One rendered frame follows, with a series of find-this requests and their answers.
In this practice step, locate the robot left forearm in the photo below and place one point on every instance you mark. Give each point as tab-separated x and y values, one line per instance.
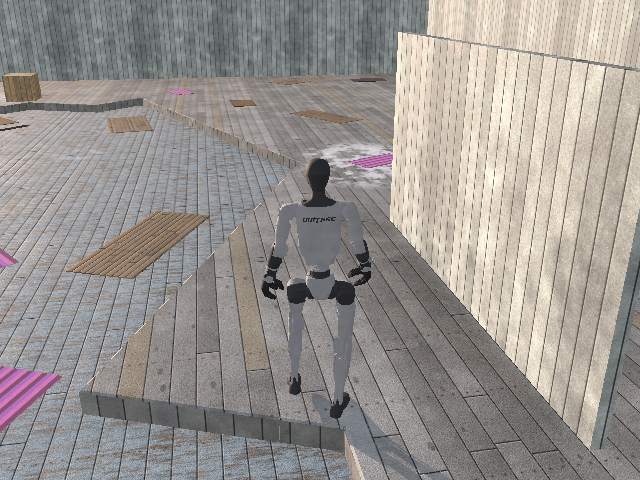
272	267

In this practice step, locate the right robot upper arm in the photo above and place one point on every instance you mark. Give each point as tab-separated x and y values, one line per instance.
349	211

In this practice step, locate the robot head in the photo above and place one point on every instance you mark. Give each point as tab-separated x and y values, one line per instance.
317	173

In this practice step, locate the right robot hand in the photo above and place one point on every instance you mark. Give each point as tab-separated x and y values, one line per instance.
357	271

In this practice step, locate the right robot shin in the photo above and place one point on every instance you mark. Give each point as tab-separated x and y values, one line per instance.
341	370

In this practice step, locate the left robot hand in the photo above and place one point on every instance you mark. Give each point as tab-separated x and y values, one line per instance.
265	288

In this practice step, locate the robot right forearm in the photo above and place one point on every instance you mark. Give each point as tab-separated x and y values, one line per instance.
364	259

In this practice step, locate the left robot upper arm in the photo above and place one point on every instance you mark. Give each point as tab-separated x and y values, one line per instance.
287	212

